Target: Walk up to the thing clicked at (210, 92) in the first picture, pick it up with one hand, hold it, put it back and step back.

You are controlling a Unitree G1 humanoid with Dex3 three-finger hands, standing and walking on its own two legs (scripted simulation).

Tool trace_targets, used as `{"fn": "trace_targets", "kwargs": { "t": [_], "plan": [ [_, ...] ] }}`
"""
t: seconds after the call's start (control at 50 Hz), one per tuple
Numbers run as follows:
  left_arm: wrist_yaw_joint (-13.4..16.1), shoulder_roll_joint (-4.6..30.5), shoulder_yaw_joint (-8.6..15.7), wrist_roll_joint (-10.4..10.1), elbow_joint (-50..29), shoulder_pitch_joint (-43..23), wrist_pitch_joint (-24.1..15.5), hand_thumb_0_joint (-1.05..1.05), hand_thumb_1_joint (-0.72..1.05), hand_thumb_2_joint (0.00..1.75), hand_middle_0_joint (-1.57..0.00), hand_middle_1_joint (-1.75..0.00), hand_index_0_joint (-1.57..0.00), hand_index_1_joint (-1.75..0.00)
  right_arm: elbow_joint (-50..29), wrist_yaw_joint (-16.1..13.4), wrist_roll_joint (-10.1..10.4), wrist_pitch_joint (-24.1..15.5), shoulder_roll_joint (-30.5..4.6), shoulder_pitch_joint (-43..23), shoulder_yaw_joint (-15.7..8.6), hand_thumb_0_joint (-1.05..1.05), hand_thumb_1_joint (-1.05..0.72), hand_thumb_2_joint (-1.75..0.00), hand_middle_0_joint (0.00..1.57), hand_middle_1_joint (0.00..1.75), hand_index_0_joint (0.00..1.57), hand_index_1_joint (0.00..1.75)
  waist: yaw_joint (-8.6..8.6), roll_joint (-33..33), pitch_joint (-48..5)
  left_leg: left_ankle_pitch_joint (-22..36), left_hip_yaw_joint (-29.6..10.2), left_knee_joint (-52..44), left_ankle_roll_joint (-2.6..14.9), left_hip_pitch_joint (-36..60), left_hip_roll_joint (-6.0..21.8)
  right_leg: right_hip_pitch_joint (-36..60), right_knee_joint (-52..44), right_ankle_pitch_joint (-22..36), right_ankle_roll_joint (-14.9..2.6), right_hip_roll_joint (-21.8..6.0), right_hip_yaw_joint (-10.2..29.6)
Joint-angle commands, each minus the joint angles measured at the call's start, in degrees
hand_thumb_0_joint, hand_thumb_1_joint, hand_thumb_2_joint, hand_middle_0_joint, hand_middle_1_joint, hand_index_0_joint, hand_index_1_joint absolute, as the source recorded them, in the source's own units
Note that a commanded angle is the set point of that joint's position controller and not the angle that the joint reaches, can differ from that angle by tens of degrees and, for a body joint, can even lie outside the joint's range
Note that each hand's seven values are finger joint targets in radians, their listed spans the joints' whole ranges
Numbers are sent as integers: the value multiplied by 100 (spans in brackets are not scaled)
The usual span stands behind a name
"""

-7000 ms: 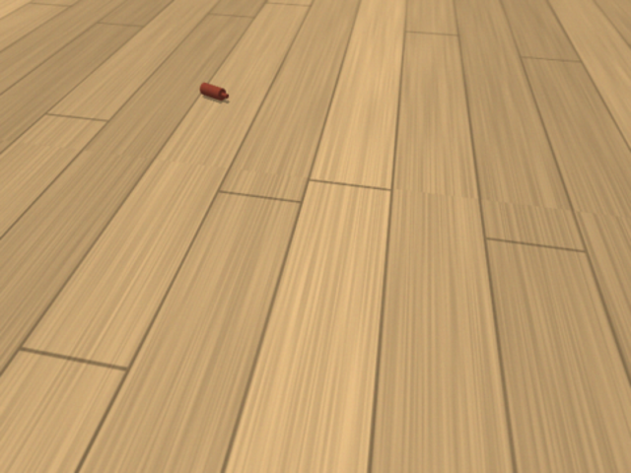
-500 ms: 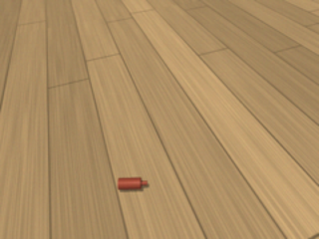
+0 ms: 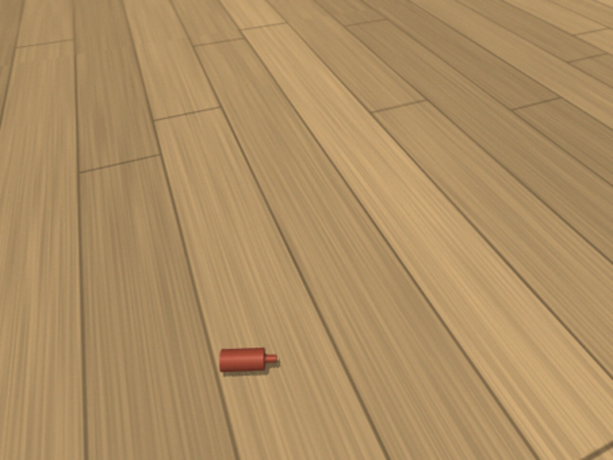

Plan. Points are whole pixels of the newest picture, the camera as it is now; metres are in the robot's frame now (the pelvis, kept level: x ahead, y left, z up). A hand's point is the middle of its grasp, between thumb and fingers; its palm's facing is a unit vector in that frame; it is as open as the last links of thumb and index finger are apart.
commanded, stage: walk up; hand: left
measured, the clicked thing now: (249, 359) +0.54 +0.19 -0.75
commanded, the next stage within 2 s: stand in 0.32 s
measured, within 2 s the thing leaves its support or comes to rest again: neither
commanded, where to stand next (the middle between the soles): +0.09 -0.02 m, yaw +2 degrees
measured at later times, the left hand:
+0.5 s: hand out of the picture +0.07 +0.25 -0.16, palm faces -0.01 -0.95 -0.32, open 7.4 cm
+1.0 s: hand out of the picture +0.08 +0.25 -0.15, palm faces -0.01 -0.94 -0.34, open 7.4 cm
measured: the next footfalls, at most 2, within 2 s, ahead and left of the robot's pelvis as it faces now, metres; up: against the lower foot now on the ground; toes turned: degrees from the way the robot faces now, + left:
none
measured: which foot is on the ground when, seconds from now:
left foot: down 0.00-1.00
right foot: down 0.00-1.00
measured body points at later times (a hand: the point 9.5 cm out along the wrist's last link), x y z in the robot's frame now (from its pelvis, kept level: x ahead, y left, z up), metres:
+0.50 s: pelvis +0.00 +0.00 +0.00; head +0.01 +0.00 +0.45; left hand +0.07 +0.30 -0.14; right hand +0.09 -0.30 -0.13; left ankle +0.01 +0.13 -0.75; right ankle +0.00 -0.13 -0.75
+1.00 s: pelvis +0.00 +0.00 +0.00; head +0.01 +0.00 +0.45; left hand +0.08 +0.30 -0.13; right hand +0.08 -0.31 -0.13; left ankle +0.01 +0.13 -0.75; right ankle +0.00 -0.13 -0.75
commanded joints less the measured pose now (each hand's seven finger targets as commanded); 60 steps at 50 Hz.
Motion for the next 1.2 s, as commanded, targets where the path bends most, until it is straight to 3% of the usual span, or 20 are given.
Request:
{"fn": "trace_targets", "kwargs": {
  "t": [0.0,0.28,0.34,0.54,0.62,0.86,1.18],
  "plan": [
    [70,1138,185,16,-361,-247,-110,0,90,90,-20,-30,-20,-30,-334,-72,19,-150,-1269,-330,-257,0,-90,-90,20,30,20,30,4,116,-599,922,-523,-387,203,237,632,78,-254,793,-219,-549,402],
    [88,1155,173,46,-310,-137,-126,0,90,90,-20,-30,-20,-30,-296,-45,16,-115,-1245,-304,-289,0,-90,-90,20,30,20,30,-30,90,-466,487,-541,-494,200,182,577,26,-346,617,-202,-531,413],
    [124,1195,139,34,-320,-96,-208,0,90,90,-20,-30,-20,-30,-273,-17,21,-53,-1204,-371,-280,0,-90,-90,20,30,20,30,-32,73,-357,786,-557,-480,158,200,595,-36,-373,660,-191,-579,405],
    [150,1233,72,31,-341,-11,-246,0,90,90,-20,-30,-20,-30,-198,27,47,10,-1203,-386,-252,0,-90,-90,20,30,20,30,-54,5,-504,669,-547,-439,157,300,577,14,-441,615,-184,-614,420],
    [165,1266,80,34,-366,-38,-253,0,90,90,-20,-30,-20,-30,-185,28,38,-1,-1235,-332,-247,0,-90,-90,20,30,20,30,-62,74,-636,991,-542,-395,175,380,616,112,-355,989,-205,-646,404],
    [165,1295,74,23,-352,10,-246,0,90,90,-20,-30,-20,-30,-151,30,42,13,-1230,-253,-216,0,-90,-90,20,30,20,30,-54,-13,-426,682,-549,-485,147,237,583,44,-460,729,-190,-627,409],
    [167,1289,59,24,-365,38,-251,0,90,90,-20,-30,-20,-30,-180,23,53,7,-1242,-218,-211,0,-90,-90,20,30,20,30,-49,34,-493,1000,-563,-416,144,373,624,67,-432,964,-207,-629,372]
  ]
}}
